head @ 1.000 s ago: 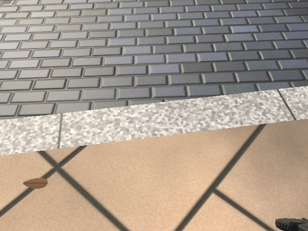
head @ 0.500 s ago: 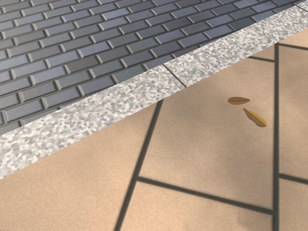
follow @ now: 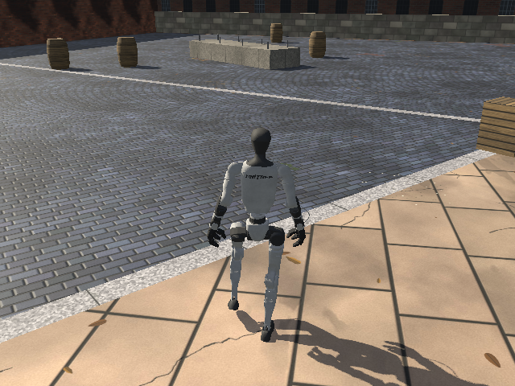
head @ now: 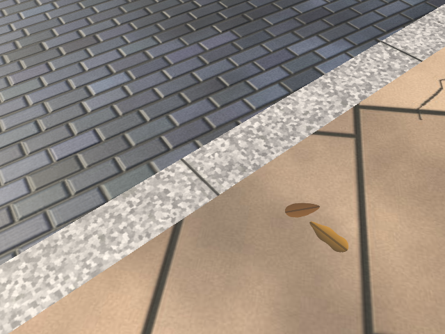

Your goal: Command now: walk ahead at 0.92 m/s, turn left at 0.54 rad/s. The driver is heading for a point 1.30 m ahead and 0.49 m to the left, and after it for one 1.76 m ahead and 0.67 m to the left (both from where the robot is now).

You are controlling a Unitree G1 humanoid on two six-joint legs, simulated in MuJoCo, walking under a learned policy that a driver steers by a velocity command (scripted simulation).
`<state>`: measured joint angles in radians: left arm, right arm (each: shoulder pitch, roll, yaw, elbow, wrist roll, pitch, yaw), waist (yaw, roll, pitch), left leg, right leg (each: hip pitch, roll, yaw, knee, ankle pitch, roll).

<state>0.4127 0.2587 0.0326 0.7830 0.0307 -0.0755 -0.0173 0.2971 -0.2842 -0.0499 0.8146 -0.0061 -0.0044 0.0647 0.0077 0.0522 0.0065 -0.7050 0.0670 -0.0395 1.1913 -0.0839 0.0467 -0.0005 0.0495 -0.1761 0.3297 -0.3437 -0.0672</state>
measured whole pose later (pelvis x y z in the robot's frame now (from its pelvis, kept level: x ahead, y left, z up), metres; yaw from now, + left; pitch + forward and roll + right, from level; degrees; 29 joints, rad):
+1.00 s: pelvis +0.83 +0.18 -0.02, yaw +53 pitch +2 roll -2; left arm 0.56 0.29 0.04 0.92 0.04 -0.11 0.00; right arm -0.09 -0.31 -0.01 0.57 -0.04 0.00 0.10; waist 0.09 0.04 0.03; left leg -0.79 0.03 0.10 0.87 -0.05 0.15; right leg 0.21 -0.01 -0.29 0.18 -0.41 0.06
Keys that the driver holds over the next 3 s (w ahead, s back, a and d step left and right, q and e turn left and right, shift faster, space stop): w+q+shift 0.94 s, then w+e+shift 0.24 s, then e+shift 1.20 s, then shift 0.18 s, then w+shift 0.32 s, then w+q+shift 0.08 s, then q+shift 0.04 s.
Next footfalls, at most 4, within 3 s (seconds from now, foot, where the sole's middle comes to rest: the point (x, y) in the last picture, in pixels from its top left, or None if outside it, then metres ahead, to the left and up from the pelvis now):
0.24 left None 0.35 0.03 -0.77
0.64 right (250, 245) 0.81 -0.02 -0.77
1.08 left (128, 216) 0.94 0.42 -0.77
1.48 right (95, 151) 1.28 0.61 -0.77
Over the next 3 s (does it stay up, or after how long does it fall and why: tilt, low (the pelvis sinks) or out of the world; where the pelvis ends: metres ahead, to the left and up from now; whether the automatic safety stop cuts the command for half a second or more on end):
stays up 1.36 0.65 -0.01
